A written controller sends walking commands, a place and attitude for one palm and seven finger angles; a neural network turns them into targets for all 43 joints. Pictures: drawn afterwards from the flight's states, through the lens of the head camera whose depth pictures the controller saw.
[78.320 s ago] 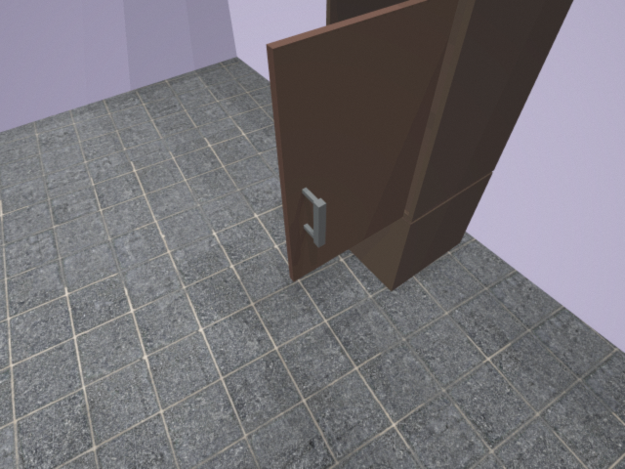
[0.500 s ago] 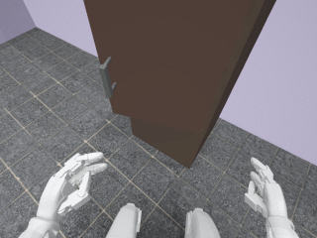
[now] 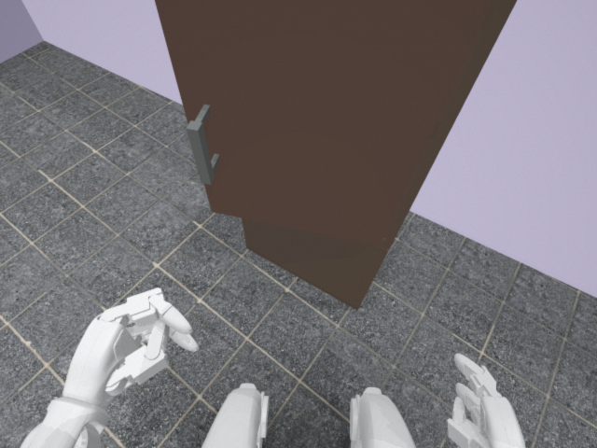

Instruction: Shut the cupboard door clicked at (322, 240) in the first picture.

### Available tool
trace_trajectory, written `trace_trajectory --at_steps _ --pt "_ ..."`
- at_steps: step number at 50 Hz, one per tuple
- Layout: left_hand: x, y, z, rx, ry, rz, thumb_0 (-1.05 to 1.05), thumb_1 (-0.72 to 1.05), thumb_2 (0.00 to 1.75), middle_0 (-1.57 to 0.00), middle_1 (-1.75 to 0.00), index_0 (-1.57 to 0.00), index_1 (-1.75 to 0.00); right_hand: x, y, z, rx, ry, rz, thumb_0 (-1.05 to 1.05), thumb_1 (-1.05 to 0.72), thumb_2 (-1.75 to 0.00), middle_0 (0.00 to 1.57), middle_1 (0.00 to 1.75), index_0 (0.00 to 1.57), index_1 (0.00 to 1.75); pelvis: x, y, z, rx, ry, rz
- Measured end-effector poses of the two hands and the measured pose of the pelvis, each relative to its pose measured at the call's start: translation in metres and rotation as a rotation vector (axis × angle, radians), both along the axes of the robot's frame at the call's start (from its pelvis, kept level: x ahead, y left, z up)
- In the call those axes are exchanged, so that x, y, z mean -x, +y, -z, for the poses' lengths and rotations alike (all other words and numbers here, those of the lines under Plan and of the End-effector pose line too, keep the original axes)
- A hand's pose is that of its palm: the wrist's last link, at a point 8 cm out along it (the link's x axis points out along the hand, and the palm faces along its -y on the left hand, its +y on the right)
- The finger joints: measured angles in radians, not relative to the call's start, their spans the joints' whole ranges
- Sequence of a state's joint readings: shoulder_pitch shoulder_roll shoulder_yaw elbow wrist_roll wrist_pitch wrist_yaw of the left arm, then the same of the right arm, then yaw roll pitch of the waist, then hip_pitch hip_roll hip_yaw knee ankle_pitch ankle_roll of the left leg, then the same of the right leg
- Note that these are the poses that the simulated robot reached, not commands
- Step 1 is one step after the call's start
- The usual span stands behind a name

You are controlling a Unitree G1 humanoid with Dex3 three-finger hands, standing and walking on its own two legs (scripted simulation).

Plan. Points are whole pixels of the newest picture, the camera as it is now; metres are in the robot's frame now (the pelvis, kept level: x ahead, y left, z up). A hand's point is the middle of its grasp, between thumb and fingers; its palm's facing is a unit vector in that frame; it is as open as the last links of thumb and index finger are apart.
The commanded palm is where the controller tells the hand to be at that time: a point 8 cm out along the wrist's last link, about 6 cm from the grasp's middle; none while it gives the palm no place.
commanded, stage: raise the hand and make a fist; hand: left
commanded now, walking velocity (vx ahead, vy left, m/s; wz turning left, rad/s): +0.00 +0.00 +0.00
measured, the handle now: (206, 146) +0.56 +0.19 +0.02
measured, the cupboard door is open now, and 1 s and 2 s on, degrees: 18 18 18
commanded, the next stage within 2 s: bring the fist close to the handle in 0.94 s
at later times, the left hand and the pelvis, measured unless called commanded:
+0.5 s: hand (165, 337) +0.24 +0.17 +0.05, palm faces -0.17 -0.98 -0.04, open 3.1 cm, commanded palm +0.22 +0.22 +0.05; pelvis +0.02 -0.02 +0.00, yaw +0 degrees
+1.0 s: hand (166, 342) +0.23 +0.17 +0.05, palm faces -0.18 -0.98 -0.04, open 3.1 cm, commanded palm +0.22 +0.22 +0.05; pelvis +0.01 -0.02 -0.01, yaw +0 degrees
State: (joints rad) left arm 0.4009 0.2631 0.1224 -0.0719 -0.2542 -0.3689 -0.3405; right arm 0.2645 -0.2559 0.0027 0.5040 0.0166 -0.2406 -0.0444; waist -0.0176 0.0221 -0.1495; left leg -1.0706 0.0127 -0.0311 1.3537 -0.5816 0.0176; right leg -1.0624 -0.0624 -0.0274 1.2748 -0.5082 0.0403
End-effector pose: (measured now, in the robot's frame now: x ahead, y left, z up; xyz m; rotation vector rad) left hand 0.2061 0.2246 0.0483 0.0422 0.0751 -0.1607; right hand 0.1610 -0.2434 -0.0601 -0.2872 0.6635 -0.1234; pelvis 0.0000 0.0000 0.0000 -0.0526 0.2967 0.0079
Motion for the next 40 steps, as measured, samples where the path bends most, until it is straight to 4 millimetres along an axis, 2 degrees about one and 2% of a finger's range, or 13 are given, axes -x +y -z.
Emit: trace_trajectory --at_steps 9,15,20,28,34,40 --pt "-0.007 0.003 -0.003 0.001 -0.011 -0.012 0.02 0.9 0.9 -1.09 -1.27 -1.09 -1.26 -0.049 0.006 -0.017 0.002 -0.082 -0.046 0.01 -0.9 -0.9 0.2 0.3 0.2 0.3 -0.012 -0.004 0.0 0.009 0.014 -0.004" --pt "-0.012 0.003 -0.004 -0.005 0.003 -0.006 0.01 0.9 0.9 -1.2 -1.39 -1.2 -1.38 -0.062 0.013 -0.014 -0.027 -0.081 -0.074 0.01 -0.9 -0.9 0.2 0.3 0.2 0.3 -0.018 -0.009 0.0 0.012 0.023 -0.007" --pt "-0.017 0.002 -0.006 -0.009 0.001 0.003 0.02 0.9 0.9 -1.26 -1.45 -1.26 -1.45 -0.06 0.011 -0.006 -0.042 -0.054 -0.068 0.01 -0.9 -0.9 0.21 0.3 0.2 0.3 -0.021 -0.013 0.002 0.01 0.028 -0.005" --pt "-0.022 0.0 -0.004 -0.009 0.004 0.012 0.01 0.9 0.9 -1.29 -1.49 -1.3 -1.49 -0.042 -0.006 0.007 -0.037 0.0 -0.022 0.01 -0.9 -0.9 0.21 0.3 0.2 0.3 -0.02 -0.019 0.005 0.004 0.033 0.0" --pt "-0.023 -0.003 -0.005 -0.004 -0.002 0.016 0.02 0.9 0.9 -1.3 -1.5 -1.3 -1.49 -0.03 -0.018 0.01 -0.024 0.018 0.015 0.01 -0.9 -0.9 0.2 0.3 0.2 0.3 -0.019 -0.021 0.006 -0.002 0.034 0.004" --pt "-0.02 -0.005 -0.002 0.003 0.0 0.017 0.01 0.9 0.9 -1.3 -1.5 -1.3 -1.49 -0.026 -0.023 0.009 -0.013 0.015 0.029 0.01 -0.9 -0.9 0.2 0.3 0.2 0.3 -0.017 -0.021 0.007 -0.005 0.034 0.006"
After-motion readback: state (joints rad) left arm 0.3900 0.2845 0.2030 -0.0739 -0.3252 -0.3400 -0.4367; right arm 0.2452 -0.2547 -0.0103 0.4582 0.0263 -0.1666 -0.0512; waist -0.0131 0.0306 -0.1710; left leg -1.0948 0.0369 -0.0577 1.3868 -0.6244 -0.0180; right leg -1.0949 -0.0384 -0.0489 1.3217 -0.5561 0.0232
